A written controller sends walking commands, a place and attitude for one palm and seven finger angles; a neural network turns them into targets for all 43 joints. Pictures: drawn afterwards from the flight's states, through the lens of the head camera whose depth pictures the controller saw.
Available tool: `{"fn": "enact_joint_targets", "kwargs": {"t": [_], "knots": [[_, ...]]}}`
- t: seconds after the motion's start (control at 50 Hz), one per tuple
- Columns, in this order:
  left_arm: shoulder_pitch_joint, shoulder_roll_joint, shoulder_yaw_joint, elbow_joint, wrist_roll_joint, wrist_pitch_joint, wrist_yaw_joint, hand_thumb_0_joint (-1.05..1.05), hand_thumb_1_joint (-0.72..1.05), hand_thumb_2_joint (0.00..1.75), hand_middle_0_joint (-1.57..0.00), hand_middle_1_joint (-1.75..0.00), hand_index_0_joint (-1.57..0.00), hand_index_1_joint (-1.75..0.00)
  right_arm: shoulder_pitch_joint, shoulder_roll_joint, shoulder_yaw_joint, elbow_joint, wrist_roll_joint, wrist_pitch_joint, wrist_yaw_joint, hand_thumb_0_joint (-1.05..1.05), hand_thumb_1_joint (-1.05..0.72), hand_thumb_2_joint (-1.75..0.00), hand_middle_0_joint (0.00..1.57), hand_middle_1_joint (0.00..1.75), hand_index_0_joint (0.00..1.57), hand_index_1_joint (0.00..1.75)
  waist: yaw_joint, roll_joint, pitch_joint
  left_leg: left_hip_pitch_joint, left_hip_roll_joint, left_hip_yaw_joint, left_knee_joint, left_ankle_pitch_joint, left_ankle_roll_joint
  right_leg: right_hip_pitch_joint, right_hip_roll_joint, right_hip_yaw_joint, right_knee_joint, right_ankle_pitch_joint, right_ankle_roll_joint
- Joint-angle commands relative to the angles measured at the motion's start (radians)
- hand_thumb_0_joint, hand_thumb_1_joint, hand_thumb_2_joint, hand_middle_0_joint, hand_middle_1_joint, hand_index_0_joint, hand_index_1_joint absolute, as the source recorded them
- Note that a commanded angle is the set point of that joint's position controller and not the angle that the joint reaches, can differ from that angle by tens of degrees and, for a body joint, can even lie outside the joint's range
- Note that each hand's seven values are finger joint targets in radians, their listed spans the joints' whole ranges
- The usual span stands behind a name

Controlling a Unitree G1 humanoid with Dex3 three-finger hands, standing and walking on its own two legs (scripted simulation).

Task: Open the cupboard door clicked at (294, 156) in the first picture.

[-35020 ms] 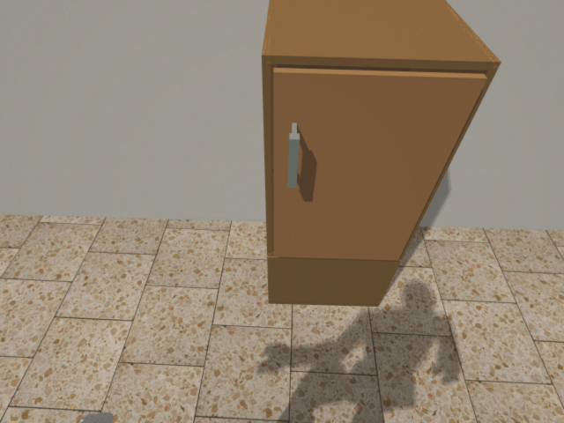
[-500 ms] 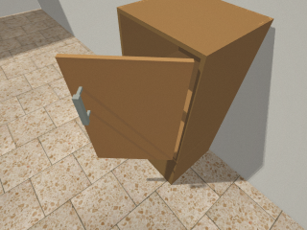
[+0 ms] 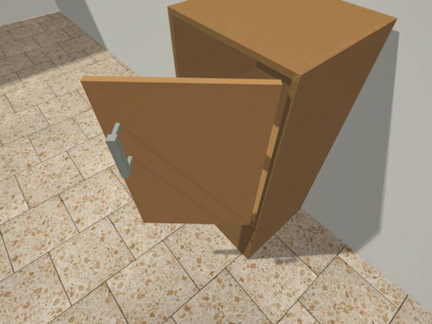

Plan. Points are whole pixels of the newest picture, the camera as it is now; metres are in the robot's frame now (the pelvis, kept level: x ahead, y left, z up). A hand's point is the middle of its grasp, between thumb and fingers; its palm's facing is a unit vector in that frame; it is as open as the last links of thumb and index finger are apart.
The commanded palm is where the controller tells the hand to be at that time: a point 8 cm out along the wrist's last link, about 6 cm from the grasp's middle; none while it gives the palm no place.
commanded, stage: look again from close up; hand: left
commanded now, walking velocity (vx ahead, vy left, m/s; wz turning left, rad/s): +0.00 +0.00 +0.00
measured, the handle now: (122, 151) +0.47 +0.25 +0.02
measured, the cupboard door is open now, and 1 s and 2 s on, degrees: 48 48 48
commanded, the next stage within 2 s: raise the hand with hooked fingers in 0.42 s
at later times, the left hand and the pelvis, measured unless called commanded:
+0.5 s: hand out of the picture -0.03 +0.26 -0.18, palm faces +0.01 -0.98 -0.20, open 7.4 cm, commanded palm none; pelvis -0.05 +0.07 +0.00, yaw -1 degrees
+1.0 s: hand out of the picture +0.08 +0.27 -0.06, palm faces +0.12 -0.99 -0.01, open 8.9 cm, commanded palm +0.08 +0.33 -0.03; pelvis -0.11 +0.05 -0.09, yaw +4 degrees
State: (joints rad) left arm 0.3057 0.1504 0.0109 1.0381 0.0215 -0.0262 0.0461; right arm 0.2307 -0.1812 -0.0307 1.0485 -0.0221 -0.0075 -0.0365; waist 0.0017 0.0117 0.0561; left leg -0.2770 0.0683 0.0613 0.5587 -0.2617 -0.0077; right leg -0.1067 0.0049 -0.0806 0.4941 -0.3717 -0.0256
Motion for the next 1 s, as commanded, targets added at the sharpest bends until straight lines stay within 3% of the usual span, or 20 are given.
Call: {"fn": "enact_joint_targets", "kwargs": {"t": [0.0,0.08,0.14,0.24,0.38,0.48,0.5,0.52,0.54,0.56,0.58,0.6,0.64,0.66,0.7,0.72,0.76,0.82,0.88,0.98], "knots": [[0.110,0.146,0.030,-0.077,0.006,0.002,0.014,0.00,0.90,0.90,-0.20,-0.30,-0.20,-0.30,-0.013,-0.049,-0.018,-0.114,0.005,0.000,0.003,0.00,-0.90,-0.90,0.20,0.30,0.20,0.30,0.012,-0.214,-0.048,-0.080,-0.042,-0.002,0.076,-0.025,0.034,0.051,-0.201,0.150,0.011,0.994,-0.057],[0.070,0.149,0.028,-0.128,0.004,0.022,0.010,0.00,0.90,0.90,-0.20,-0.30,-0.20,-0.30,0.026,-0.087,-0.025,-0.092,0.004,-0.002,0.008,0.00,-0.90,-0.90,0.20,0.30,0.20,0.30,-0.008,0.011,-0.038,0.106,0.023,-0.032,0.006,0.379,0.050,-0.111,-0.115,0.095,0.029,0.536,-0.012],[0.060,0.143,0.024,-0.130,0.002,0.029,0.006,0.00,0.90,0.90,-0.20,-0.30,-0.20,-0.30,-0.012,-0.131,-0.030,-0.105,0.004,-0.002,0.010,0.00,-0.90,-0.90,0.20,0.30,0.20,0.30,0.007,0.044,0.013,0.035,0.067,-0.107,-0.067,0.288,0.073,-0.135,-0.076,0.076,-0.029,0.178,0.007],[0.039,0.153,0.023,-0.131,0.002,0.028,-0.003,0.00,0.90,0.90,-0.20,-0.30,-0.20,-0.30,-0.034,-0.143,-0.027,-0.118,0.002,-0.006,0.019,0.00,-0.90,-0.90,0.20,0.30,0.20,0.30,0.006,0.053,0.015,-0.012,0.057,-0.136,-0.177,-0.003,0.068,-0.121,-0.077,0.070,-0.053,0.091,0.012],[0.064,0.149,0.018,-0.112,0.007,0.029,-0.010,0.00,0.90,0.90,-0.20,-0.30,-0.20,-0.30,-0.028,-0.159,-0.032,-0.113,0.003,-0.003,0.026,0.00,-0.90,-0.90,0.20,0.30,0.20,0.30,0.011,0.050,-0.015,-0.021,0.072,-0.180,-0.293,-0.193,0.070,-0.098,-0.076,0.047,-0.052,0.070,0.020],[0.100,0.143,0.016,-0.078,0.009,0.027,-0.011,0.00,0.90,0.90,-0.20,-0.30,-0.20,-0.30,-0.021,-0.159,-0.034,-0.088,0.006,-0.002,0.026,0.00,-0.90,-0.90,0.20,0.30,0.20,0.30,0.014,0.048,-0.030,0.002,0.074,-0.179,-0.321,-0.206,0.066,-0.098,-0.082,0.049,-0.067,0.078,0.017],[0.126,0.133,-0.003,-0.055,0.022,0.018,0.021,0.00,0.90,0.90,-0.20,-0.30,-0.20,-0.30,-0.025,-0.178,-0.016,-0.146,0.014,0.000,0.025,0.00,-0.90,-0.90,0.20,0.30,0.20,0.30,0.013,0.038,-0.002,-0.004,0.054,-0.081,-0.164,-0.013,0.021,-0.128,-0.085,0.053,-0.056,0.106,0.007],[-0.654,0.405,0.209,-1.652,-0.170,-0.203,0.046,0.00,0.88,0.89,-0.20,-0.32,-0.20,-0.32,0.010,-0.246,-0.021,-0.494,0.082,-0.163,-0.008,0.00,-0.90,-0.90,0.20,0.30,0.20,0.30,-0.116,0.194,-0.451,0.322,-0.020,-0.166,-0.176,0.064,-0.027,-0.208,-0.015,-0.041,0.026,0.210,-0.003],[-0.129,0.341,0.161,-1.426,-0.115,-0.173,0.074,0.00,0.85,0.88,-0.20,-0.33,-0.20,-0.33,-0.030,-0.196,0.024,-0.417,0.079,-0.265,-0.040,0.00,-0.90,-0.90,0.20,0.30,0.20,0.30,0.008,0.307,-0.455,0.391,0.071,-0.277,-0.241,-0.066,-0.069,-0.320,-0.014,-0.006,0.169,0.014,-0.003],[0.135,0.136,0.027,-1.235,-0.133,-0.055,0.097,0.00,0.83,0.87,-0.21,-0.34,-0.21,-0.34,-0.044,-0.156,0.019,-0.390,0.090,-0.298,-0.036,0.00,-0.90,-0.90,0.20,0.30,0.20,0.30,-0.014,0.219,-0.272,0.175,0.049,-0.286,-0.300,-0.274,-0.091,-0.368,-0.008,-0.016,0.232,-0.047,0.006],[0.152,-0.012,-0.056,-1.146,-0.178,-0.044,0.086,0.00,0.81,0.86,-0.21,-0.36,-0.21,-0.36,-0.021,-0.174,0.011,-0.362,0.106,-0.307,-0.039,0.00,-0.90,-0.90,0.20,0.30,0.20,0.30,-0.051,0.118,-0.107,0.070,0.028,-0.218,-0.268,-0.299,-0.041,-0.399,-0.002,-0.010,0.230,-0.017,0.011],[0.048,0.033,-0.018,-1.209,-0.199,-0.104,0.076,0.00,0.78,0.85,-0.21,-0.37,-0.21,-0.37,-0.040,-0.198,0.006,-0.408,0.091,-0.318,-0.040,0.00,-0.90,-0.90,0.20,0.30,0.20,0.30,-0.056,0.102,-0.027,-0.014,-0.005,-0.197,-0.182,-0.301,-0.012,-0.418,0.004,-0.025,0.158,-0.041,0.010],[0.033,0.100,0.091,-1.044,-0.202,-0.229,0.032,0.00,0.74,0.83,-0.21,-0.40,-0.21,-0.40,-0.042,-0.220,-0.004,-0.424,0.056,-0.313,-0.036,0.00,-0.90,-0.90,0.20,0.30,0.20,0.30,-0.074,-0.078,-0.028,-0.152,-0.041,-0.178,0.000,-0.298,-0.002,-0.547,0.011,-0.040,0.138,-0.146,0.016],[0.023,0.111,0.130,-0.957,-0.201,-0.307,-0.014,0.00,0.71,0.82,-0.21,-0.42,-0.21,-0.42,-0.048,-0.216,-0.016,-0.427,0.048,-0.308,-0.023,0.00,-0.90,-0.90,0.20,0.30,0.20,0.30,-0.060,-0.062,-0.071,-0.197,-0.055,-0.156,0.091,-0.272,-0.004,-0.615,0.011,-0.036,0.190,-0.162,0.012],[0.096,0.113,0.168,-0.796,-0.238,-0.468,-0.134,0.00,0.67,0.80,-0.22,-0.45,-0.22,-0.45,-0.099,-0.208,-0.031,-0.482,0.032,-0.311,-0.004,0.00,-0.90,-0.90,0.20,0.30,0.20,0.30,-0.011,-0.250,-0.122,-0.425,-0.069,-0.118,0.257,-0.299,-0.005,-0.741,0.000,0.019,0.279,-0.353,0.005],[0.113,0.117,0.166,-0.768,-0.252,-0.538,-0.215,0.00,0.64,0.79,-0.22,-0.47,-0.22,-0.47,-0.102,-0.211,-0.038,-0.509,0.033,-0.312,0.008,0.00,-0.90,-0.90,0.20,0.30,0.20,0.30,0.006,-0.267,-0.147,-0.508,-0.073,-0.098,0.320,-0.293,-0.002,-0.764,-0.001,0.049,0.321,-0.392,-0.001],[0.138,0.229,0.247,-0.750,-0.253,-0.586,-0.354,0.00,0.60,0.77,-0.22,-0.50,-0.22,-0.50,-0.087,-0.220,-0.053,-0.587,0.052,-0.307,0.032,0.00,-0.90,-0.90,0.20,0.30,0.20,0.30,0.048,-0.113,-0.218,-0.558,-0.076,-0.081,0.377,-0.278,0.009,-0.736,-0.008,0.114,0.366,-0.380,-0.020],[0.079,0.255,0.256,-0.966,-0.330,-0.468,-0.410,0.00,0.53,0.74,-0.23,-0.54,-0.23,-0.54,-0.145,-0.232,-0.029,-0.731,0.095,-0.276,0.019,0.00,-0.90,-0.90,0.20,0.30,0.20,0.30,0.073,0.014,-0.304,-0.508,-0.083,-0.115,0.269,-0.500,0.018,-0.694,-0.002,0.113,0.358,-0.483,-0.010],[-0.071,0.276,0.267,-1.223,-0.362,-0.400,-0.337,0.00,0.46,0.71,-0.23,-0.58,-0.23,-0.58,-0.120,-0.226,-0.015,-0.751,0.092,-0.249,-0.016,0.00,-0.90,-0.90,0.20,0.30,0.20,0.30,0.023,0.057,-0.302,-0.475,-0.070,-0.158,0.263,-0.538,0.030,-0.724,0.018,0.092,0.372,-0.456,-0.003],[-0.172,0.295,0.216,-1.398,-0.291,-0.479,-0.239,0.00,0.34,0.66,-0.24,-0.66,-0.24,-0.66,-0.062,-0.213,0.005,-0.687,0.059,-0.269,-0.043,0.00,-0.90,-0.90,0.20,0.30,0.20,0.30,-0.047,0.143,-0.283,-0.428,-0.049,-0.208,0.311,-0.520,0.039,-0.794,0.034,0.066,0.427,-0.354,-0.005]]}}
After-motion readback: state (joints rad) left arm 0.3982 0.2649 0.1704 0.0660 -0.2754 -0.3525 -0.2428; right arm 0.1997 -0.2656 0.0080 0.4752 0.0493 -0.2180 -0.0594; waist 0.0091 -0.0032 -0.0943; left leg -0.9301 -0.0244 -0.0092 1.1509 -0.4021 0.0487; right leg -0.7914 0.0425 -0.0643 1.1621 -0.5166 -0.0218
